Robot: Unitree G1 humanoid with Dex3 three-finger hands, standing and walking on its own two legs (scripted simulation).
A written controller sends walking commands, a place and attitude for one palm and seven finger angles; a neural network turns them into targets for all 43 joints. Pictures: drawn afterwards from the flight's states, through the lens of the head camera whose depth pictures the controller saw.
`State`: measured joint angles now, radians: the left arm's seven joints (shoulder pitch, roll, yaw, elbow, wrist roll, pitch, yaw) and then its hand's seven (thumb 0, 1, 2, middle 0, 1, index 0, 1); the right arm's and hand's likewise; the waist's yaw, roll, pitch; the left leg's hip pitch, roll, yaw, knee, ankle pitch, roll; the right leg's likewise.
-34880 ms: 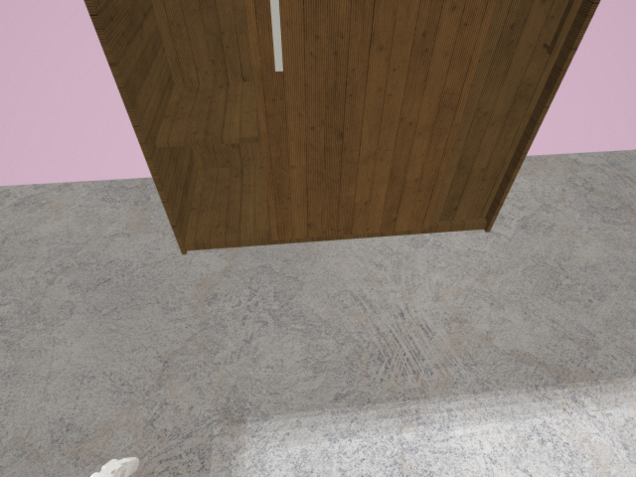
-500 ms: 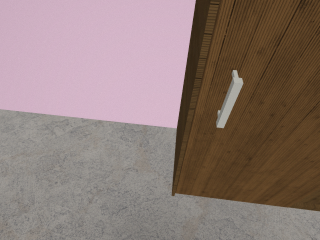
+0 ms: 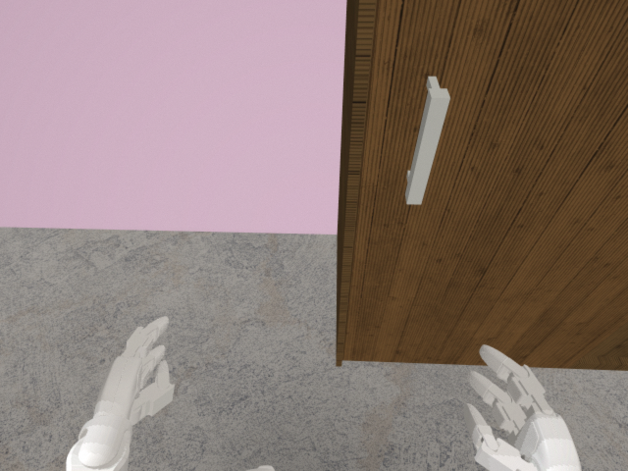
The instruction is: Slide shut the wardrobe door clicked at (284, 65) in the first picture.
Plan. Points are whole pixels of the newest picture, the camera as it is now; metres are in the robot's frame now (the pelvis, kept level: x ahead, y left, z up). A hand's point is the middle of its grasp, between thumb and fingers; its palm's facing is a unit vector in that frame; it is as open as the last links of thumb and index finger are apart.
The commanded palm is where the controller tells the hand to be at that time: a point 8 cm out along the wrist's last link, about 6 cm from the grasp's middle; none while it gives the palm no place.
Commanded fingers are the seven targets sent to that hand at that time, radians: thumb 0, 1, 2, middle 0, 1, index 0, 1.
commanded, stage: raise the hand with hooked fingers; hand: right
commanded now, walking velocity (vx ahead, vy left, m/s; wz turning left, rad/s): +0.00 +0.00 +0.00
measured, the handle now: (422, 144) +0.51 -0.13 +0.16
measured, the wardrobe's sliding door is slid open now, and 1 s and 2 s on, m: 0.00 0.00 0.00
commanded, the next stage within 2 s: move the hooked fingers beside the handle in 1.68 s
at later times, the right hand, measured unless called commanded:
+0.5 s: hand (572, 363) +0.23 -0.25 +0.09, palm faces +0.14 +0.99 -0.09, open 11.6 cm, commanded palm +0.20 -0.29 +0.10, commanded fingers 0.00 0.20 -0.43 0.28 1.00 0.28 1.00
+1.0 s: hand (608, 298) +0.28 -0.28 +0.14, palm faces +0.05 +1.00 -0.08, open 13.8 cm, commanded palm +0.24 -0.33 +0.16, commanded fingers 0.00 0.50 -0.30 0.30 1.20 0.30 1.20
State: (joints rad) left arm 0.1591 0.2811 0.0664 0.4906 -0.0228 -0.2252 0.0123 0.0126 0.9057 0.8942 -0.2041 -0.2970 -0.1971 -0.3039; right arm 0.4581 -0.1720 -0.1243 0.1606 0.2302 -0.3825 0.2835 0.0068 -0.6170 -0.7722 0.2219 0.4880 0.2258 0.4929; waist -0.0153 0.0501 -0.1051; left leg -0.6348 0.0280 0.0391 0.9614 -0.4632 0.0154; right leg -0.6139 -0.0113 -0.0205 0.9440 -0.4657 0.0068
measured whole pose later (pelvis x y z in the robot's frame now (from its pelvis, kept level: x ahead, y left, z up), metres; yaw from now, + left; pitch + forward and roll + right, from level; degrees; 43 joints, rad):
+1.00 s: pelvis +0.02 -0.02 +0.03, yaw -1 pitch +3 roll +2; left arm 0.23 0.25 -0.07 0.59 -0.06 -0.27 0.09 0.01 0.90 0.89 -0.21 -0.30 -0.20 -0.30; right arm 0.09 -0.39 -0.36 0.10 0.33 -0.03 0.40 -0.01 0.47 -0.31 0.30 1.18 0.30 1.18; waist -0.04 -0.05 -0.07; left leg -0.35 0.02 0.07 0.66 -0.36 -0.01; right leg -0.38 -0.01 0.01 0.72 -0.40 -0.02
